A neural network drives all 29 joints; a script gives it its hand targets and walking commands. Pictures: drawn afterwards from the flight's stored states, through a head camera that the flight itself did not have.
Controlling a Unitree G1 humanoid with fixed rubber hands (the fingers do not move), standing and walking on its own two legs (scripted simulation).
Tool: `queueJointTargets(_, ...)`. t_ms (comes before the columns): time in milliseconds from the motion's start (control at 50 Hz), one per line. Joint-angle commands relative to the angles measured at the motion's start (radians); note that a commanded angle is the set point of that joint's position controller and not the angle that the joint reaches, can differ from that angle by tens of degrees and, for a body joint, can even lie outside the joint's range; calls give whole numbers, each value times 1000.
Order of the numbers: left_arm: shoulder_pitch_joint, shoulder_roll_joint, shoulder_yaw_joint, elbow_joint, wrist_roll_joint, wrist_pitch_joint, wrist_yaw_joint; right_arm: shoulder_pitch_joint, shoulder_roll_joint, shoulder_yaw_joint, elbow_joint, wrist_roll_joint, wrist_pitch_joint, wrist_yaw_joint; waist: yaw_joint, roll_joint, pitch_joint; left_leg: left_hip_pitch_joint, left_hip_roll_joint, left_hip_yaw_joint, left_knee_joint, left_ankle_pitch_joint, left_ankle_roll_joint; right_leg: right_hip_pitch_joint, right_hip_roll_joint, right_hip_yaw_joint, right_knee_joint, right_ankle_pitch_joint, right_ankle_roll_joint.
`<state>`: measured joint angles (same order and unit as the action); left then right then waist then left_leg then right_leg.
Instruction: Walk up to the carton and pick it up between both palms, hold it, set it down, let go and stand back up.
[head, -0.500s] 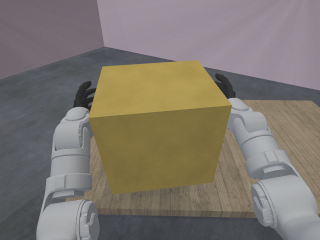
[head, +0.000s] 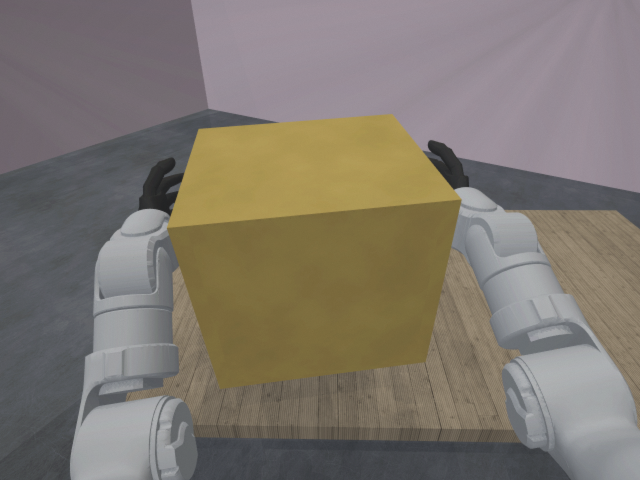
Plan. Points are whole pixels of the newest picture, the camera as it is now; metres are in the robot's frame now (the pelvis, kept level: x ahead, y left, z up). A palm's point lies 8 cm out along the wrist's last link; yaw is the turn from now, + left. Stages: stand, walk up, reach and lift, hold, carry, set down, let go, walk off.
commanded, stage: hold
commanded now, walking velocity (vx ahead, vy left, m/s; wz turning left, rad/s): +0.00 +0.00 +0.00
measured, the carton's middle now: (310, 244) +0.37 +0.00 +0.20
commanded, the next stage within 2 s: none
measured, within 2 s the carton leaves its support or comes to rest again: neither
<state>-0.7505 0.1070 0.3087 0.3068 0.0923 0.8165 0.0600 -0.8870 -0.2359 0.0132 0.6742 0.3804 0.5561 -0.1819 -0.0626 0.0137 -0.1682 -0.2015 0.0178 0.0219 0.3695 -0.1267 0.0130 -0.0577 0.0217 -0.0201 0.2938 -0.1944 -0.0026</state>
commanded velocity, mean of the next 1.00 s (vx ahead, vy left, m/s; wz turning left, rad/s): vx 0.00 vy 0.00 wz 0.00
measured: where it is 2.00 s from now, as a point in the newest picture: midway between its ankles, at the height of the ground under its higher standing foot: outside the picture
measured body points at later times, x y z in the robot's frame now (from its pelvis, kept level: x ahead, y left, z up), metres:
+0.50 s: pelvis -0.01 +0.00 +0.00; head -0.10 +0.01 +0.44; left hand +0.37 +0.18 +0.27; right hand +0.37 -0.17 +0.28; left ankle +0.05 +0.11 -0.75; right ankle -0.02 -0.12 -0.75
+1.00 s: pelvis -0.01 +0.01 +0.00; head -0.10 +0.02 +0.44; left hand +0.38 +0.18 +0.26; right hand +0.38 -0.17 +0.28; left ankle +0.05 +0.11 -0.75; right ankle -0.02 -0.12 -0.75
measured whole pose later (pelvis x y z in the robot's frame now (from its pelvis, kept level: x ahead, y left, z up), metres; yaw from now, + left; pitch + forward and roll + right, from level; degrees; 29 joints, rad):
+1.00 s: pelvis -0.01 +0.01 +0.00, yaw +0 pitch +0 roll -2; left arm -0.85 0.14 0.28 0.42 0.06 0.86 0.08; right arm -1.00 -0.28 0.03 0.79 0.42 0.62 -0.19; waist -0.05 0.02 -0.24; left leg -0.28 0.01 0.00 0.40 -0.13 0.02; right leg -0.13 0.03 0.00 0.31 -0.18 0.00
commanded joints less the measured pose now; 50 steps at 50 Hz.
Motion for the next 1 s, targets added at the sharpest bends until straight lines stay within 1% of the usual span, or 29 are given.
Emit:
queueJointTargets(0,-943,-521,-448,-202,-153,-105,-171,-900,698,265,-350,132,-18,115,6,-5,-391,300,-41,-57,-14,188,-22,-70,33,33,-44,299,68)
queueJointTargets(40,-976,-551,-485,-264,-175,-104,-166,-913,706,275,-366,150,-23,113,-12,33,-432,331,-35,-57,3,252,-36,-71,40,34,-30,336,62)
queueJointTargets(80,-969,-530,-456,-221,-163,-95,-168,-911,687,255,-322,148,-11,110,-11,25,-388,318,-36,-56,-5,187,-31,-91,36,39,-49,275,60)
queueJointTargets(100,-989,-526,-430,-188,-165,-93,-170,-947,706,255,-319,150,-9,112,9,-4,-380,294,-32,-55,-14,135,-22,-111,35,32,-50,223,61)
queueJointTargets(120,-997,-531,-440,-184,-160,-95,-168,-947,714,252,-304,146,-9,117,10,7,-373,275,-36,-55,-24,111,-15,-119,32,30,-53,185,61)
queueJointTargets(140,-1016,-539,-452,-202,-179,-104,-162,-971,728,255,-343,154,-14,124,13,-10,-420,273,-30,-63,-25,129,-13,-119,39,28,-50,194,59)
queueJointTargets(200,-1024,-559,-464,-197,-196,-99,-151,-1001,715,261,-344,161,-14,122,9,10,-441,304,-28,-62,-2,172,-24,-136,44,33,-45,220,56)
queueJointTargets(220,-1013,-542,-458,-179,-185,-96,-153,-959,710,249,-296,156,-6,120,3,23,-396,291,-32,-59,-4,160,-23,-147,41,31,-52,216,56)
queueJointTargets(260,-1027,-536,-434,-129,-179,-87,-156,-984,716,237,-261,160,4,124,3,8,-381,274,-31,-59,-20,87,-11,-154,36,36,-65,144,52)
queueJointTargets(300,-1057,-553,-446,-171,-201,-95,-154,-1035,736,249,-326,173,-5,125,11,-8,-444,255,-29,-65,-6,109,-10,-147,35,38,-50,161,50)
queueJointTargets(340,-1064,-552,-468,-186,-209,-101,-146,-1003,735,254,-316,175,3,123,5,-11,-458,281,-30,-66,2,144,-18,-134,45,36,-46,206,52)
queueJointTargets(400,-1052,-567,-461,-144,-209,-79,-148,-998,713,232,-283,179,19,120,-5,43,-402,258,-31,-65,-1,129,-25,-152,39,44,-60,163,44)
queueJointTargets(420,-1071,-546,-441,-144,-201,-77,-149,-1011,704,231,-264,187,27,123,8,30,-390,247,-29,-71,-12,103,-22,-153,42,40,-59,128,42)
queueJointTargets(480,-1069,-537,-437,-142,-198,-74,-150,-993,690,209,-217,176,36,130,-2,37,-385,240,-27,-71,-18,67,-19,-167,36,51,-65,98,44)
queueJointTargets(520,-1116,-555,-461,-182,-231,-82,-146,-1027,707,215,-256,201,32,136,-5,42,-459,245,-21,-77,-8,102,-26,-152,45,47,-45,139,38)
queueJointTargets(540,-1096,-556,-456,-153,-224,-76,-142,-998,692,201,-218,185,41,137,-11,47,-415,252,-18,-83,-11,89,-30,-171,43,48,-49,124,39)
queueJointTargets(560,-1100,-564,-453,-170,-227,-79,-140,-1027,701,211,-242,196,35,140,3,49,-450,247,-22,-78,-4,83,-29,-168,41,48,-51,107,39)
queueJointTargets(600,-1147,-569,-452,-148,-232,-80,-136,-1068,706,191,-243,183,31,146,4,55,-425,219,-16,-82,-17,40,-26,-187,39,43,-49,63,31)
queueJointTargets(620,-1133,-558,-438,-122,-220,-79,-134,-1047,708,194,-207,179,36,149,17,44,-394,217,-16,-82,-20,26,-21,-200,33,48,-56,51,30)
queueJointTargets(660,-1144,-557,-433,-127,-225,-82,-129,-1054,722,205,-203,185,39,155,23,35,-445,232,-17,-83,-13,47,-17,-177,43,45,-47,65,36)
queueJointTargets(680,-1115,-568,-443,-136,-234,-84,-128,-1047,724,212,-245,194,34,152,17,24,-462,240,-19,-81,-6,90,-17,-168,41,54,-52,112,38)
queueJointTargets(700,-1128,-574,-448,-166,-237,-86,-126,-1055,711,210,-237,200,37,150,11,40,-481,252,-15,-83,0,121,-24,-166,49,47,-39,138,36)
queueJointTargets(740,-1090,-559,-429,-146,-229,-74,-133,-1018,693,204,-227,194,45,145,4,15,-454,260,-15,-86,6,127,-22,-174,45,48,-47,138,38)
queueJointTargets(760,-1106,-559,-427,-141,-227,-69,-140,-1022,692,198,-205,193,50,143,3,25,-438,256,-14,-88,-4,109,-25,-165,45,48,-53,117,38)
queueJointTargets(780,-1116,-556,-429,-165,-226,-74,-139,-1024,694,207,-228,194,45,144,11,31,-446,241,-18,-86,-2,124,-26,-157,49,44,-48,135,36)
queueJointTargets(800,-1128,-575,-448,-180,-239,-74,-139,-1042,708,203,-257,198,41,144,-4,54,-500,266,-15,-85,3,132,-27,-147,45,55,-50,143,37)
queueJointTargets(820,-1105,-581,-454,-188,-234,-71,-137,-1036,695,208,-280,203,41,144,-1,51,-488,264,-10,-90,9,154,-31,-135,53,44,-43,162,38)
queueJointTargets(880,-1069,-551,-418,-122,-210,-61,-146,-1041,681,213,-268,199,45,138,12,15,-440,226,-26,-75,0,116,-24,-127,36,51,-53,159,43)
queueJointTargets(980,-1124,-583,-473,-204,-243,-70,-133,-1040,710,222,-297,218,44,139,-5,51,-477,262,-20,-92,20,184,-32,-144,49,48,-43,196,34)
